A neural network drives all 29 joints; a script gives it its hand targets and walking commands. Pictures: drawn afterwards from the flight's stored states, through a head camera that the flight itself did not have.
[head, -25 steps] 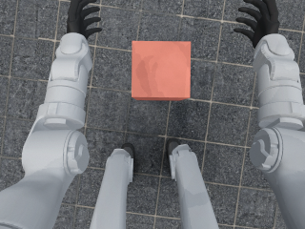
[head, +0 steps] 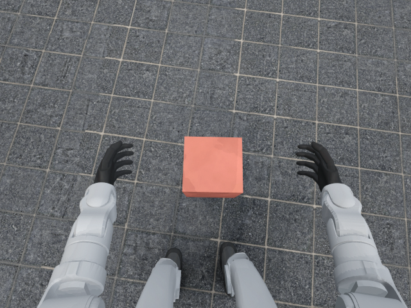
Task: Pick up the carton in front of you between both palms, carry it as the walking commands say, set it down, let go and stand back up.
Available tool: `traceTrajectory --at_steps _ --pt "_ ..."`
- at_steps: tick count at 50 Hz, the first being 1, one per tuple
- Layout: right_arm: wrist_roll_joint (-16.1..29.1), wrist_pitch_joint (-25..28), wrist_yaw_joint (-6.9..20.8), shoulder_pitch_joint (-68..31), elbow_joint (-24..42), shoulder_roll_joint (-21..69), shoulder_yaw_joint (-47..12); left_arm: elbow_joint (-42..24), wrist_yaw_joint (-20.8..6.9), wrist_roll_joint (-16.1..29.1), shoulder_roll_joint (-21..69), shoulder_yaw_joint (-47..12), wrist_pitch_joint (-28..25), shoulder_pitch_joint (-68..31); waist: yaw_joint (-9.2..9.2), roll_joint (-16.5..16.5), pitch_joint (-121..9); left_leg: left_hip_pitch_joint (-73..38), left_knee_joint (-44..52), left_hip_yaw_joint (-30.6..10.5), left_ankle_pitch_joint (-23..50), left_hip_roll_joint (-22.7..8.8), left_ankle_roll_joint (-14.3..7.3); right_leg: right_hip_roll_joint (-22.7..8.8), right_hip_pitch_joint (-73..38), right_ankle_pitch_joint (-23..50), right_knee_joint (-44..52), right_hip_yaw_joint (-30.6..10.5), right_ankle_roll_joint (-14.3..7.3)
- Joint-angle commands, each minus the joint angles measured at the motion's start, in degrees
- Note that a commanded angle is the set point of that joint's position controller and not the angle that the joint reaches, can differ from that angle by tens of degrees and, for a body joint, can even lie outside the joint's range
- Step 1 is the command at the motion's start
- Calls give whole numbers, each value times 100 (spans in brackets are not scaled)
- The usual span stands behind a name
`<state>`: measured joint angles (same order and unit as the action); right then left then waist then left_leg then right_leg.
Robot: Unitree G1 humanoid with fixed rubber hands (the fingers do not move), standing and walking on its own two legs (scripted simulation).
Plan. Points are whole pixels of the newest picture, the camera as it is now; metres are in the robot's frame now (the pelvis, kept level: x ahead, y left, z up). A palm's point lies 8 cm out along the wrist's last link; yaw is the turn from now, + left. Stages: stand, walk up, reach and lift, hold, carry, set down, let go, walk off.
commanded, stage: let go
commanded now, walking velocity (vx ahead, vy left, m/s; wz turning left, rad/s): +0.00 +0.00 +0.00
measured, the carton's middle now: (211, 170) +0.46 -0.04 -0.60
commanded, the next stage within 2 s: stand in 0.88 s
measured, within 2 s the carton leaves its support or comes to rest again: neither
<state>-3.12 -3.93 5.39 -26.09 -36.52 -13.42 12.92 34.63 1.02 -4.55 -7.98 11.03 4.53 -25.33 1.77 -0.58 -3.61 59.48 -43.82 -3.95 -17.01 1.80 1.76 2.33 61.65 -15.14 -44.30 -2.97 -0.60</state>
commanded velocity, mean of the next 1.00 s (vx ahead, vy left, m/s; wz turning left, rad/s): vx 0.00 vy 0.00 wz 0.00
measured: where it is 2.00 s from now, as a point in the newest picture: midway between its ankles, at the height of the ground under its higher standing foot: (201, 281)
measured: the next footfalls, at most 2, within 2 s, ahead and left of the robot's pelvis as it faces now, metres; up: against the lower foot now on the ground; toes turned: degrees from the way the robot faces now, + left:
none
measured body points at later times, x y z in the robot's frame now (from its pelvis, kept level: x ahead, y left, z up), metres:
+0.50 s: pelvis +0.04 +0.03 +0.05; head +0.07 +0.03 +0.50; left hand +0.22 +0.26 -0.03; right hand +0.21 -0.21 -0.03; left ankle +0.01 +0.14 -0.69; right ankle +0.03 -0.11 -0.69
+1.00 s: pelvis +0.04 +0.01 +0.05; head +0.05 +0.01 +0.50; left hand +0.20 +0.28 -0.04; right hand +0.20 -0.25 -0.03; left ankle +0.01 +0.14 -0.69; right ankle +0.03 -0.11 -0.69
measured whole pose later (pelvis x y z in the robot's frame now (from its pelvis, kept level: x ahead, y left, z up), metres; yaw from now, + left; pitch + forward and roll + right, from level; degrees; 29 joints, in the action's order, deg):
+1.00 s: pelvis +0.04 +0.01 +0.05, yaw +0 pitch -2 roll -1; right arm -2.1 -4.8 -0.1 11.5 -31.1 -16.0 2.5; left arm 34.3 0.2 -2.4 -15.3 2.3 3.4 11.5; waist 0.1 -0.8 2.1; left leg 9.5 -30.0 -3.8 -18.9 0.9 0.1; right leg 1.8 10.7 -16.7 -28.9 -2.3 -0.1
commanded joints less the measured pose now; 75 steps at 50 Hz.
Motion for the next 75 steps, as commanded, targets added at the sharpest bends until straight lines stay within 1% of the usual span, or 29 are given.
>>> traceTrajectory --at_steps 1,5,10,15,18,24,29,31,34,42,43,44,45,46,47,48,49,50,54,58,67,75 --pt "84 274 -38 302 559 -425 -53 -468 -67 52 -480 -33 -280 345 -9 279 -3813 -1422 446 408 1680 204 23 -125 -4106 3196 228 -11 190" --pt "183 445 -96 1196 694 -407 -226 -578 -124 147 -535 -194 -441 1164 -27 182 -3146 -2241 786 347 1742 145 10 -96 -4198 2824 630 27 191" --pt "293 572 -143 2231 1006 -371 -467 -893 -210 274 -588 -398 -572 2063 -37 71 -2296 -3335 1243 281 1786 79 9 -48 -4474 2276 1180 102 197" --pt "337 584 -162 3130 1342 -362 -682 -1169 -281 351 -688 -561 -616 2948 -102 -13 -1464 -4345 1786 246 1879 36 -3 13 -4991 1934 1730 192 199" --pt "353 532 -164 3465 1495 -379 -770 -1304 -323 388 -739 -651 -568 3321 -148 -108 -914 -4717 2070 222 1885 9 5 56 -5282 1722 2000 214 170" --pt "304 170 -118 3649 1682 -445 -859 -1463 -437 445 -823 -755 -236 3538 -175 -130 248 -4845 2463 223 1125 -54 -35 81 -5624 944 2265 317 134" --pt "215 -161 -73 3583 1734 -471 -827 -1520 -499 418 -835 -767 73 3488 -166 -93 760 -4767 2548 228 684 -101 -74 101 -5860 674 2210 373 139" --pt "194 -254 -74 3613 1740 -462 -818 -1549 -505 400 -847 -753 160 3489 -154 -61 811 -4832 2511 240 731 -89 -81 95 -5907 719 2193 364 134" --pt "181 -332 -86 3664 1755 -445 -814 -1579 -500 363 -873 -717 243 3537 -154 -37 771 -5012 2420 261 998 -47 -73 91 -5942 894 2187 338 119" --pt "218 -343 -118 3653 1836 -406 -855 -1595 -514 306 -883 -663 269 3533 -184 -8 597 -5219 2279 282 1428 23 -73 64 -6066 1366 2172 261 125" --pt "92 -641 -277 3484 2169 -577 -833 -1232 -402 414 -919 -656 93 3889 -227 157 250 -5480 2064 281 1879 49 -71 210 -6000 1390 1993 326 226" --pt "110 -717 -339 3661 2082 -545 -878 -1368 -351 407 -902 -699 54 3801 -234 38 303 -5460 2014 273 1967 77 -56 199 -5927 1398 1964 311 204" --pt "168 -306 -567 3498 1165 -1118 -753 -614 -104 251 -1707 -543 -82 3561 -254 -49 481 -4657 1746 169 1335 -277 6 -368 -5270 1299 1985 110 235" --pt "143 -121 -639 3647 1111 -1044 -758 -568 -5 186 -1715 -543 -156 3621 -194 32 428 -4794 1742 102 974 -268 -1 -423 -5157 1089 2003 -35 182" --pt "105 -13 -648 3656 1006 -993 -791 -505 9 183 -1640 -584 -209 3537 -141 54 384 -4802 1762 33 571 -287 -10 -461 -4954 615 2040 -119 157" --pt "78 74 -639 3646 904 -973 -811 -429 12 175 -1593 -604 -252 3477 -136 20 388 -4790 1789 -31 334 -306 -49 -472 -4843 292 2083 -173 132" --pt "74 139 -629 3599 819 -965 -824 -357 19 184 -1550 -622 -288 3421 -147 3 371 -4763 1782 -77 292 -329 -85 -459 -4786 165 2077 -185 111" --pt "75 183 -602 3538 742 -1012 -823 -272 -3 194 -1576 -639 -326 3367 -148 -20 281 -4782 1766 -104 418 -353 -112 -450 -4824 257 2047 -183 98" --pt "85 292 -602 3517 476 -1160 -834 8 -18 215 -1679 -648 -412 3386 -166 17 63 -4836 1706 -174 1179 -445 -145 -498 -5070 1090 1881 -195 65" --pt "87 349 -647 3568 224 -1282 -855 257 22 218 -1799 -656 -459 3418 -167 53 -7 -4952 1692 -227 1616 -492 -171 -547 -5211 1550 1842 -223 40" --pt "116 405 -687 3619 -143 -1440 -910 653 49 243 -1954 -696 -502 3376 -187 50 52 -5043 1785 -297 1910 -545 -197 -614 -5413 1857 1901 -250 4" --pt "134 441 -702 3602 -376 -1500 -960 916 47 260 -2004 -732 -519 3289 -199 29 107 -5074 1924 -339 1897 -575 -211 -651 -5495 1801 2006 -269 -8"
